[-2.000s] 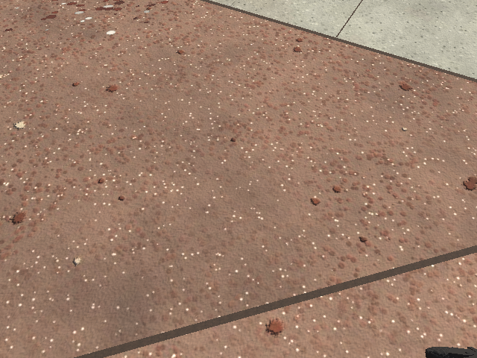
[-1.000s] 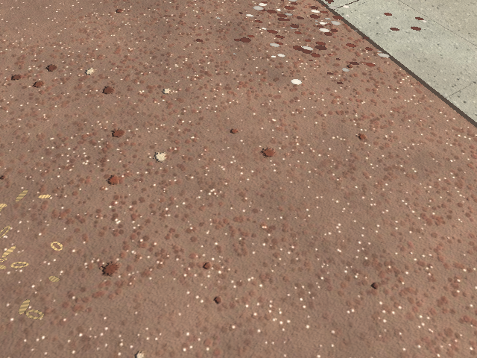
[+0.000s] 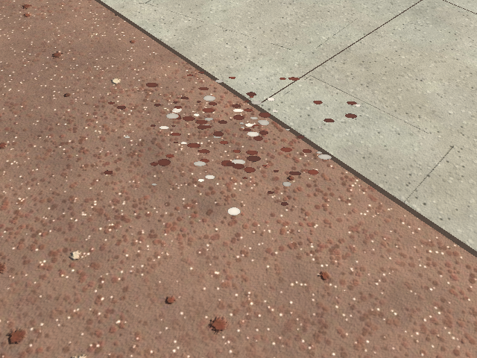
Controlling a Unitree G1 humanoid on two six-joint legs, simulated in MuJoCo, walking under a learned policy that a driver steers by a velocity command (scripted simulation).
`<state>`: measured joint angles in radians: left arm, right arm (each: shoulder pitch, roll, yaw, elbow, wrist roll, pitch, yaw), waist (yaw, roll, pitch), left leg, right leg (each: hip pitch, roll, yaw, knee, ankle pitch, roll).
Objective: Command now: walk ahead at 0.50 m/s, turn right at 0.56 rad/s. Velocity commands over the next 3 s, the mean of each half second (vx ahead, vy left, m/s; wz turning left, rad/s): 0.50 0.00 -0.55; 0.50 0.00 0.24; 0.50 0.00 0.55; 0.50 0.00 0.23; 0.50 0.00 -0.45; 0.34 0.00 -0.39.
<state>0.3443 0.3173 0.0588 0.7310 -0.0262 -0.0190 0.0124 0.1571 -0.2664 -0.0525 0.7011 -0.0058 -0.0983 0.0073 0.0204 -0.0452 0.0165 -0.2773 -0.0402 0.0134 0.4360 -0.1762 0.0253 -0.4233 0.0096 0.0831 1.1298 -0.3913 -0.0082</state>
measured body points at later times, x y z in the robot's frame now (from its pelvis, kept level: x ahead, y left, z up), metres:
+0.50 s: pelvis +0.26 -0.08 -0.01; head +0.30 -0.10 +0.44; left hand +0.50 +0.13 -0.09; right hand +0.26 -0.38 -0.13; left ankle +0.20 +0.10 -0.64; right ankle +0.30 -0.17 -0.74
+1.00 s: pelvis +0.56 -0.09 -0.02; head +0.60 -0.09 +0.43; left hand +0.67 +0.18 -0.14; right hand +0.70 -0.38 -0.11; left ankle +0.65 -0.03 -0.74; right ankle +0.37 -0.20 -0.64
